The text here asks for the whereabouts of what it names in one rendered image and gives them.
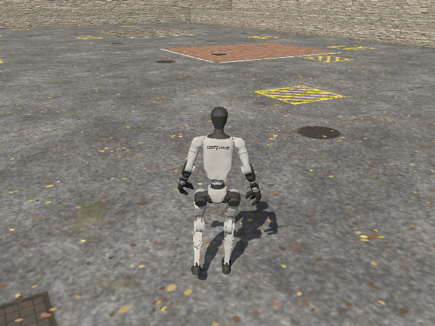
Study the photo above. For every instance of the robot right shin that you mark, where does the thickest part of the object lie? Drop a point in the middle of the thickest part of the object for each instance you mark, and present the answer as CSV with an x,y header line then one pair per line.
x,y
228,243

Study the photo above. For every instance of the robot right hand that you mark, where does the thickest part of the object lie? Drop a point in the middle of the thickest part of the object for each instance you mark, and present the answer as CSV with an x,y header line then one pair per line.
x,y
256,195

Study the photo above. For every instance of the robot left upper arm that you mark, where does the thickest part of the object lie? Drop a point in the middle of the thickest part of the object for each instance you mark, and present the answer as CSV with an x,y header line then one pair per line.
x,y
193,152

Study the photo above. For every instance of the right robot forearm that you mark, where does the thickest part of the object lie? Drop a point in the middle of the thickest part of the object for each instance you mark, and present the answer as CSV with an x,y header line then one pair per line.
x,y
251,178

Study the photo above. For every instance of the left robot forearm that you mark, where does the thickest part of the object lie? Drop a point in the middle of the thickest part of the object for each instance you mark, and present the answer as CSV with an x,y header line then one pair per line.
x,y
184,176

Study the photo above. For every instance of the right robot thigh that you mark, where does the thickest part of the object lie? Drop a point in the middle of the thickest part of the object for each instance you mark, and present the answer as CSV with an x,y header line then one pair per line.
x,y
232,204

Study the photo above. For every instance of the robot right upper arm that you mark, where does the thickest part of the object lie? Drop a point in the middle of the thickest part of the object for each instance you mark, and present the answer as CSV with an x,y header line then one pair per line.
x,y
239,143

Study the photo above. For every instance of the robot left hand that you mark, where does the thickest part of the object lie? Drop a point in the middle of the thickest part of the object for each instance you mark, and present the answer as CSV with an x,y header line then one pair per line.
x,y
182,191

